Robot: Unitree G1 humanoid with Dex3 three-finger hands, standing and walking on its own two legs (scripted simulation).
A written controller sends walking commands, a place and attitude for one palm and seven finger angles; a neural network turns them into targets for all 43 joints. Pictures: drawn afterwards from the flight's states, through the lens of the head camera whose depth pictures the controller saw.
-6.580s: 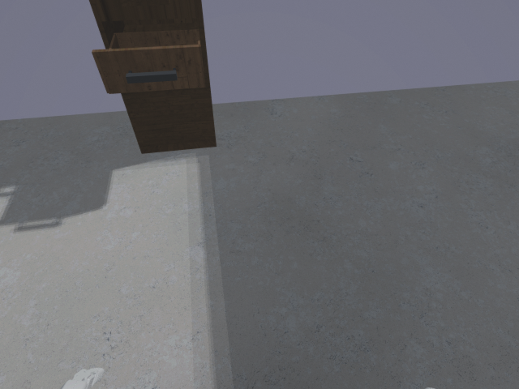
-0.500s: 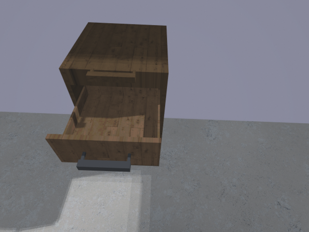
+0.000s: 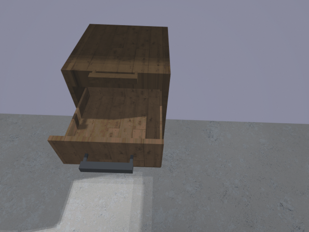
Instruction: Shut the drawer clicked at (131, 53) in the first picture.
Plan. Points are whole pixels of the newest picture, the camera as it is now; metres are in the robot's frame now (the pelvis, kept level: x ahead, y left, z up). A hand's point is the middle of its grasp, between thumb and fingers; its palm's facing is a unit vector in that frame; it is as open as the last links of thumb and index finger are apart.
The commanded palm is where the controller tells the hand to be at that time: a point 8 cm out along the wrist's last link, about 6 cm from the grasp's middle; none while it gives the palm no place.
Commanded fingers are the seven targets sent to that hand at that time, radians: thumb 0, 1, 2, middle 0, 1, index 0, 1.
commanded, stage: shuffle to correct the standing spot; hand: left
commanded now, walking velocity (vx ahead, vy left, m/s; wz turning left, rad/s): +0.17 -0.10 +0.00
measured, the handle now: (107, 161) +0.37 +0.19 -0.13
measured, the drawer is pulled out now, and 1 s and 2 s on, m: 0.28 0.28 0.28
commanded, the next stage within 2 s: come to a stop and stand still in 0.06 s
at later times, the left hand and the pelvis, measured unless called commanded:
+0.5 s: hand out of the picture +0.04 +0.14 -0.17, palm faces +0.07 -0.98 -0.19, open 7.3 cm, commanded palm none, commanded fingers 0.00 0.90 0.90 -0.20 -0.30 -0.20 -0.30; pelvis +0.05 -0.03 +0.01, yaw +1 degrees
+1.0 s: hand out of the picture +0.02 +0.15 -0.17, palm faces +0.06 -0.97 -0.22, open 7.3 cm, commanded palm none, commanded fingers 0.00 0.90 0.90 -0.20 -0.30 -0.20 -0.30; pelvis -0.01 -0.03 +0.01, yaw +1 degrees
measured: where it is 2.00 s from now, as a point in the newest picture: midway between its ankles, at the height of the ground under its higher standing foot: outside the picture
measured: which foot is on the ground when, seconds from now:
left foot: down 0.00-1.00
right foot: down 0.00-1.00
